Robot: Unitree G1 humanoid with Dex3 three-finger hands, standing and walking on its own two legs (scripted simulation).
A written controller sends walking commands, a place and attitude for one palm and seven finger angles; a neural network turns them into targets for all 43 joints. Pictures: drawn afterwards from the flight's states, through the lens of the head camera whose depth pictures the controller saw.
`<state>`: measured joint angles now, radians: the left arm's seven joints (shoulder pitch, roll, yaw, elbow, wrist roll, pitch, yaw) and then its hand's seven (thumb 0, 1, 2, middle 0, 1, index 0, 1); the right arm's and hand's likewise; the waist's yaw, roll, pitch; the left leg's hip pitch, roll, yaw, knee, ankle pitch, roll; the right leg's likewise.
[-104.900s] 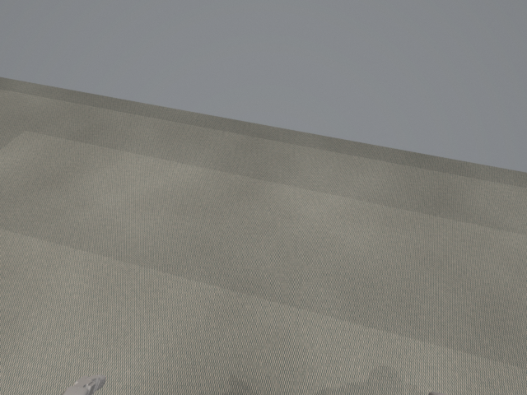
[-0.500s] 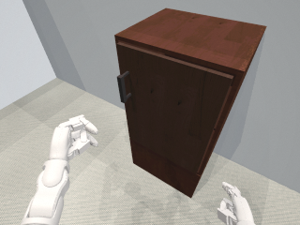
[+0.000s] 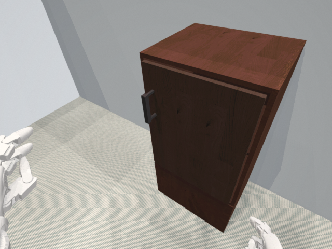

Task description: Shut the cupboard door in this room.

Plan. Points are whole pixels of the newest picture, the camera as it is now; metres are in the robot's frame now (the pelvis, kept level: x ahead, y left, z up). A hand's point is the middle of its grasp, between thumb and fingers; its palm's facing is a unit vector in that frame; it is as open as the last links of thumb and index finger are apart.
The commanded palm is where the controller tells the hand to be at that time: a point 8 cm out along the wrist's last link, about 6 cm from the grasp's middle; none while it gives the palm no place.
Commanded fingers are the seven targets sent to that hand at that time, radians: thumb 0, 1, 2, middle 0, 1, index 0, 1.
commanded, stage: draw the hand back to the body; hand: left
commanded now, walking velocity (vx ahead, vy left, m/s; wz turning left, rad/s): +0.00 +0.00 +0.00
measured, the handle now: (149, 106) +0.63 +0.15 +0.00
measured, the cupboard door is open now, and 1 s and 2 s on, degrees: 0 0 0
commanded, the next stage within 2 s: step back with the hand held close in 0.32 s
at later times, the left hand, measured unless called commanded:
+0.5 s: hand (44, 182) +0.18 +0.25 +0.16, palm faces +0.47 -0.79 -0.41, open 7.4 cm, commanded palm +0.13 +0.28 +0.17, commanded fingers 0.00 0.90 0.90 -0.20 -0.30 -0.20 -0.30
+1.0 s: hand (22, 202) +0.14 +0.27 +0.15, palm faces +0.40 -0.78 -0.48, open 7.4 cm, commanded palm +0.09 +0.31 +0.17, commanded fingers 0.00 0.90 0.90 -0.20 -0.30 -0.20 -0.30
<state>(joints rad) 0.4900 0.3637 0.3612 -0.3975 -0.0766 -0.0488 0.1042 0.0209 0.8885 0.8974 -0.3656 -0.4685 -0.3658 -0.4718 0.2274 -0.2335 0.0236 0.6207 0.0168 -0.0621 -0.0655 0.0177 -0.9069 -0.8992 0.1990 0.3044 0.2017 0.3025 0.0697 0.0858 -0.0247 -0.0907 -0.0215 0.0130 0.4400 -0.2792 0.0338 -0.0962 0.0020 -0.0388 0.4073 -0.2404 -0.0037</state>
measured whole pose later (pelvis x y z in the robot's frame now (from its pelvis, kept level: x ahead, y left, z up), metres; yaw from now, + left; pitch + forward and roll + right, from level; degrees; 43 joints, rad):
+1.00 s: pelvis -0.06 +0.01 -0.01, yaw -2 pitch -1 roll -1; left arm 0.55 0.42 0.41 -0.44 -0.05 -0.16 0.14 0.02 0.89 0.90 -0.21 -0.30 -0.21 -0.30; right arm 0.20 -0.23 -0.01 0.53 0.02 0.01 -0.09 0.02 -0.91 -0.90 0.20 0.30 0.20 0.30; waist 0.00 0.02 -0.02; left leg -0.31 -0.03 0.06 0.56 -0.24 0.06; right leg -0.33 -0.01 0.00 0.52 -0.18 0.02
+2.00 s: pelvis -0.28 +0.01 -0.01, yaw -3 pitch +0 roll -2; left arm 0.52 0.47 0.48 -0.42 -0.07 -0.17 0.15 0.01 0.88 0.90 -0.22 -0.30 -0.22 -0.30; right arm 0.27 -0.22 -0.01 0.64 0.01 -0.08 -0.09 0.02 -0.91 -0.90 0.20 0.30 0.20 0.30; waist -0.07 0.01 -0.08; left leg -0.47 0.01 0.02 0.50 -0.13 0.01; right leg -0.11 0.03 -0.03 0.51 -0.44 -0.02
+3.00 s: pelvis -0.26 +0.03 +0.00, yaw -5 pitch +2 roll -1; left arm 0.58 0.47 0.45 -0.50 -0.06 -0.20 0.16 0.02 0.88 0.90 -0.21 -0.30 -0.21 -0.30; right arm 0.16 -0.17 0.02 0.56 0.01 -0.08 -0.07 0.01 -0.91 -0.90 0.20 0.30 0.20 0.30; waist -0.02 0.00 0.00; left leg -0.32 0.07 0.09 0.52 -0.22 -0.01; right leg -0.19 0.03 -0.05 0.46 -0.30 -0.03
